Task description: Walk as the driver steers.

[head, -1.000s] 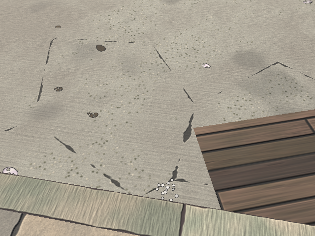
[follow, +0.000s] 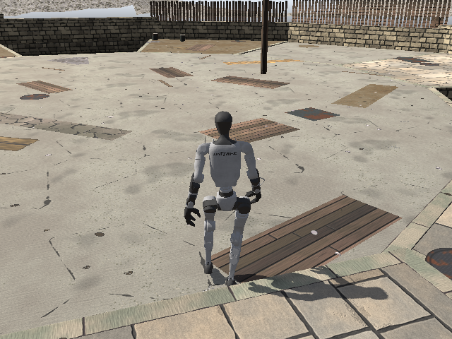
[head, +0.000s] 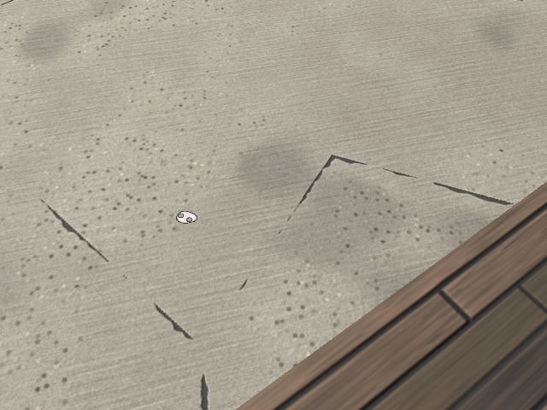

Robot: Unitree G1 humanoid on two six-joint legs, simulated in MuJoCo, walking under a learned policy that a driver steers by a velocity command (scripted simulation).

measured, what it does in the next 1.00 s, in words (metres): goes down, turning left: left foot 0.04 m lower, then right foot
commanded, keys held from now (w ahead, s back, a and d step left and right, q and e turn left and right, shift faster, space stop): q+shift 0.58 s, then shift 0.14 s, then e+shift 0.28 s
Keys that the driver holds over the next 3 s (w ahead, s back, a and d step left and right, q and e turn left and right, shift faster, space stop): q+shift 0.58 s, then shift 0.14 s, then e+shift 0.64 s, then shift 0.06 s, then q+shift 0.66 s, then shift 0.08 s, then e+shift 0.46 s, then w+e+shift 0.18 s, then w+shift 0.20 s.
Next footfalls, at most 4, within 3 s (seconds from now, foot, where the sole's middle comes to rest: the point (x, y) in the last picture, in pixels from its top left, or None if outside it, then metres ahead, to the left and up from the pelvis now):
0.10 left None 0.28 0.12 -0.80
0.48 right None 0.28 -0.07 -0.80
0.84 left None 0.14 0.13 -0.80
1.20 right None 0.25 -0.07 -0.80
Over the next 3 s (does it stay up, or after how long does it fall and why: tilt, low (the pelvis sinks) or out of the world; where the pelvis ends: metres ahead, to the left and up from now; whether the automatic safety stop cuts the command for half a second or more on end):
stays up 0.40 0.10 -0.02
